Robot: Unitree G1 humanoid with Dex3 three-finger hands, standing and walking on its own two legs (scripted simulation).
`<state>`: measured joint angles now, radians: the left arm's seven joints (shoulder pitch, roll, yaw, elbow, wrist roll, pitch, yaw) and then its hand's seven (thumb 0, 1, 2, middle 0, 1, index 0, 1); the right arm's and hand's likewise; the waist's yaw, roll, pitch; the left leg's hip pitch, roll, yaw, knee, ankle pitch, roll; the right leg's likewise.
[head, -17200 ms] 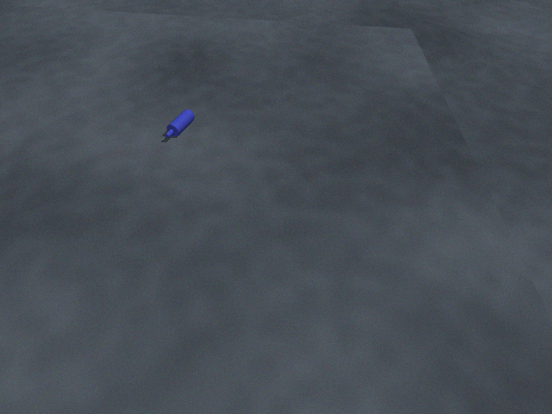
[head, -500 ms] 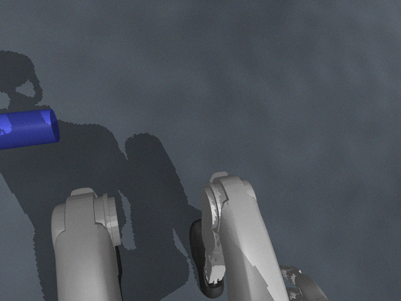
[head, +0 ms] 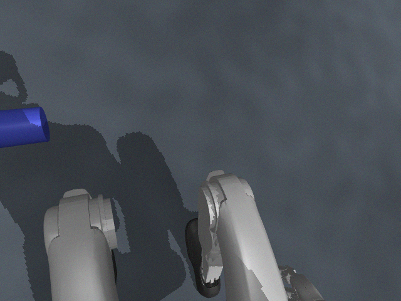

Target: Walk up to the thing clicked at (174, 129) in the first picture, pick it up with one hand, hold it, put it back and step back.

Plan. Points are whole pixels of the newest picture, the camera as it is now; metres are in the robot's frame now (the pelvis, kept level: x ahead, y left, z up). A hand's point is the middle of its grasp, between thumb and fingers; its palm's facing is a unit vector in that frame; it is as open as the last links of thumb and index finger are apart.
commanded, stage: rise first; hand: left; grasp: from above
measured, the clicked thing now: out of the picture +0.46 +0.38 -0.28
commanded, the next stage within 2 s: approach in 0.96 s
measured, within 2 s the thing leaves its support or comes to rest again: neither
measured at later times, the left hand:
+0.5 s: hand out of the picture +0.41 +0.39 -0.15, palm faces -0.43 -0.11 -0.89, open 14.2 cm
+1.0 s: hand out of the picture +0.41 +0.39 -0.15, palm faces -0.45 -0.10 -0.89, open 14.2 cm
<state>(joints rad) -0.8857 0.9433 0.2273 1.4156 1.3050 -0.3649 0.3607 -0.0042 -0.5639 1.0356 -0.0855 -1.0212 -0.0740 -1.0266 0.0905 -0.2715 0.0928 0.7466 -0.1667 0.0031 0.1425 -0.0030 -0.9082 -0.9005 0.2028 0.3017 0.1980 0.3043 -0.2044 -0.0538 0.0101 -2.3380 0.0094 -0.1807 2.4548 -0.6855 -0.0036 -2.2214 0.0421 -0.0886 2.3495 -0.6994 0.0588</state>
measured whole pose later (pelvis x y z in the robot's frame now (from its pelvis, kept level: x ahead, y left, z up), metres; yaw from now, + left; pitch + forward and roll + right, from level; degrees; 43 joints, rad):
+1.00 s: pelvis +0.00 +0.00 +0.00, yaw +0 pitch +32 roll -11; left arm -0.87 0.93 0.20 1.37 1.28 -0.34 0.31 0.00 -0.57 1.04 -0.09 -1.03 -0.08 -1.03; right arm 0.11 -0.28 0.10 0.73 -0.15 0.00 0.15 0.00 -0.91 -0.90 0.20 0.30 0.20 0.30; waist -0.21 -0.03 0.00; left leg -2.33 0.00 -0.18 2.44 -0.67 0.00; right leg -2.21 0.04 -0.09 2.33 -0.69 0.06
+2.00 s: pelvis +0.00 +0.00 +0.01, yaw +0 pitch +31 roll -11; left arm -0.89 0.89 0.12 1.26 1.22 -0.34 0.23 0.00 -0.59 1.04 -0.09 -1.03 -0.08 -1.04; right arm 0.14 -0.30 0.11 0.69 -0.14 0.00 0.14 0.00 -0.91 -0.90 0.20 0.30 0.20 0.30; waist -0.21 -0.04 0.02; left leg -2.32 0.00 -0.19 2.43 -0.67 -0.01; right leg -2.20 0.03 -0.10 2.33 -0.69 0.05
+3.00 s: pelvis +0.00 +0.00 -0.02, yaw -3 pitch +28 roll -13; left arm -1.00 1.05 0.16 1.64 1.30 -0.32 0.49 0.00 -0.59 1.07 -0.09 -0.95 -0.05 -0.98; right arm 0.07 -0.32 0.24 0.67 -0.23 -0.12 0.17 0.00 -0.89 -0.90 0.20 0.30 0.20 0.30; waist -0.32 -0.13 0.12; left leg -2.36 0.01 -0.24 2.54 -0.69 -0.01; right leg -2.23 0.07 -0.14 2.39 -0.67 0.07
